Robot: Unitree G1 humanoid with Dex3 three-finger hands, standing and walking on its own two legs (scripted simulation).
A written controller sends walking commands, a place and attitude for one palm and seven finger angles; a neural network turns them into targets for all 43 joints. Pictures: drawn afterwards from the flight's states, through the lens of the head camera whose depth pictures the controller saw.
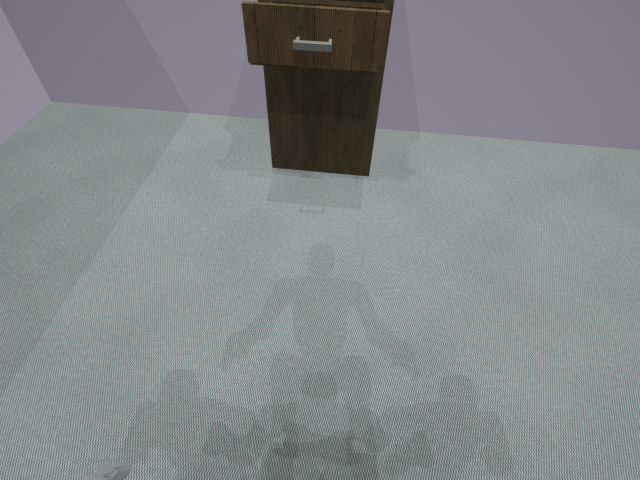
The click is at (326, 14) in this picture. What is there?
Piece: drawer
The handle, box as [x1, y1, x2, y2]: [293, 36, 331, 51]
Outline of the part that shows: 293,40 293,48 295,49 323,51 331,50 331,39 329,39 327,42 300,40 297,36 296,39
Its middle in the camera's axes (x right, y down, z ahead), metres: -0.03 -0.61 +1.21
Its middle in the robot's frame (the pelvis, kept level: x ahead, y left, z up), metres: +1.32 +0.09 -0.01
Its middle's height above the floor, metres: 0.76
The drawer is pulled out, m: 0.30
